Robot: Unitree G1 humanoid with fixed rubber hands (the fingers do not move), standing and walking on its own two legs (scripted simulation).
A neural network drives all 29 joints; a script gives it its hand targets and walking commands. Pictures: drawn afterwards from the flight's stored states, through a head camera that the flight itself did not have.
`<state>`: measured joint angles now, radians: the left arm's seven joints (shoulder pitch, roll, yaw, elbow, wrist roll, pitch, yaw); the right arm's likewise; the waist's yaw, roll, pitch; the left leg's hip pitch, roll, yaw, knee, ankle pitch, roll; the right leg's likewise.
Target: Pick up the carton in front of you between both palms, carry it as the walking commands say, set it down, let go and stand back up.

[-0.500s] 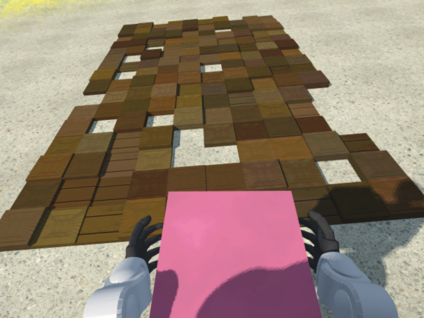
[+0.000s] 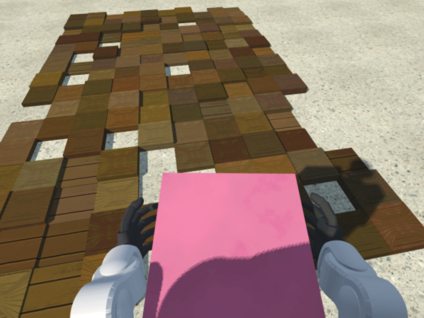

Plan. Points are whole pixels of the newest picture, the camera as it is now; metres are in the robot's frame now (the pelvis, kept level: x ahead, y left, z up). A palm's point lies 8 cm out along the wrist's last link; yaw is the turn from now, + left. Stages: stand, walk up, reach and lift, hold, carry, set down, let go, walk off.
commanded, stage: carry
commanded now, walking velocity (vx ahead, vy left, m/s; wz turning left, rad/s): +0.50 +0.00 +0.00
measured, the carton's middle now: (226, 259) +0.24 +0.00 +0.03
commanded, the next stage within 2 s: none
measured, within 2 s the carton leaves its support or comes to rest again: neither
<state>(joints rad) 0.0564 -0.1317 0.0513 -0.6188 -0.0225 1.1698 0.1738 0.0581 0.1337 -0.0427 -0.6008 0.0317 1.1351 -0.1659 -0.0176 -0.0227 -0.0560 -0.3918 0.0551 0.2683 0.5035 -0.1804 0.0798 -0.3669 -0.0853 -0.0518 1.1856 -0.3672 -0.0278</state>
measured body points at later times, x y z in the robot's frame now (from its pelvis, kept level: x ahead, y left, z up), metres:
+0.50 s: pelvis +0.32 -0.04 +0.00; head +0.39 -0.05 +0.45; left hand +0.67 +0.14 +0.10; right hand +0.71 -0.17 +0.10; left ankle +0.20 +0.08 -0.61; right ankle +0.37 -0.12 -0.72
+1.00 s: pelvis +0.68 +0.01 +0.04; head +0.74 +0.01 +0.49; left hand +1.05 +0.15 +0.17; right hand +1.04 -0.16 +0.18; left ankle +0.58 +0.09 -0.70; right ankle +0.77 -0.08 -0.66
